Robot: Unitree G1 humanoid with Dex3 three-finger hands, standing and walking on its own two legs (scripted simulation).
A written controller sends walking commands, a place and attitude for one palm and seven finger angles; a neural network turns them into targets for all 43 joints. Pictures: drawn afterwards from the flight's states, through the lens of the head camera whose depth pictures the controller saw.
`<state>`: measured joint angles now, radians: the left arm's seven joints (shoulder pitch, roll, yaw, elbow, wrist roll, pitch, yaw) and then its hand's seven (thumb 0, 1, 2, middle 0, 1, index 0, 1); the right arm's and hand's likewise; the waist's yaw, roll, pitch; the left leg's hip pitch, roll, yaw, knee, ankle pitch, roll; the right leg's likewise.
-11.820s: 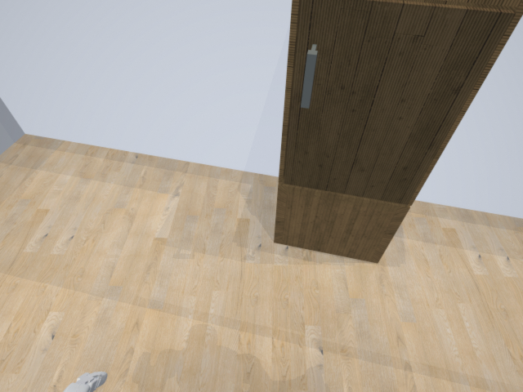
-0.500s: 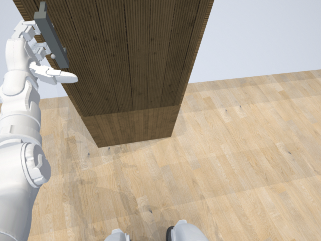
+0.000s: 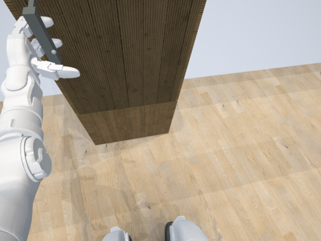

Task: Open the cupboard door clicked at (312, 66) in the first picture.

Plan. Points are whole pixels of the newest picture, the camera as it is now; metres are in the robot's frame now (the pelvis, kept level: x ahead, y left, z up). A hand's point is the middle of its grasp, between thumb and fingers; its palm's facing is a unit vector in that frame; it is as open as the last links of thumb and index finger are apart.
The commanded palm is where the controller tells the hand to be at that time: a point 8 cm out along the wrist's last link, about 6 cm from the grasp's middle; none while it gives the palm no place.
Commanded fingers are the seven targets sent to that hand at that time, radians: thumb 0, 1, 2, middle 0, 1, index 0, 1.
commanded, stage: slide the fingers in behind the handle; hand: left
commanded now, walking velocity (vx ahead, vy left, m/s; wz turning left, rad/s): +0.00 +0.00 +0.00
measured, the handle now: (45, 33) +0.59 +0.21 +0.12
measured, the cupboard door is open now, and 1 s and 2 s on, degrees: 0 1 34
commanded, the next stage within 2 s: close the thumb around the handle in 0.16 s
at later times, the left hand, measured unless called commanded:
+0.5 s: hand (51, 52) +0.54 +0.19 +0.11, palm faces +0.09 -1.00 +0.00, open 12.4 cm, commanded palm +0.51 +0.23 +0.11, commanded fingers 0.00 0.23 0.61 -0.35 -1.28 -0.35 -1.28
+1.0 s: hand (54, 55) +0.53 +0.18 +0.12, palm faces +0.08 -1.00 -0.01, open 6.2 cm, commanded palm +0.51 +0.23 +0.11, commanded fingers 0.00 0.90 0.90 -0.40 -1.35 -0.40 -1.35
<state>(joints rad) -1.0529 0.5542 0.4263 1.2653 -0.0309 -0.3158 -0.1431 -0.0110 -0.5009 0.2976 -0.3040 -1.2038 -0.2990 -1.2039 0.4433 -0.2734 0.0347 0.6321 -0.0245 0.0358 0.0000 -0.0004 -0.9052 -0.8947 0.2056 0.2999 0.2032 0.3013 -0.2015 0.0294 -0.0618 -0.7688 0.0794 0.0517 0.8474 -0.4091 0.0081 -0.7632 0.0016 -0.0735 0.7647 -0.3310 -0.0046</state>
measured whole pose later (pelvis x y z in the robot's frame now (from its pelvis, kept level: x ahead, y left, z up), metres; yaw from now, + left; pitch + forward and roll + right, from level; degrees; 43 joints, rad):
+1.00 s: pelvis +0.00 +0.00 +0.00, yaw +1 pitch +18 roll -3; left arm -1.03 0.49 0.38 1.24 -0.05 -0.33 -0.13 0.00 0.67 0.81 -0.31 -1.32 -0.33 -1.33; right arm 0.42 -0.27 0.03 0.65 -0.03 0.03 0.01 0.00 -0.91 -0.89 0.21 0.30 0.20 0.30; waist -0.18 0.03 -0.08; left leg -0.75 0.07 0.04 0.86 -0.41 0.01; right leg -0.74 -0.01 -0.08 0.77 -0.34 0.00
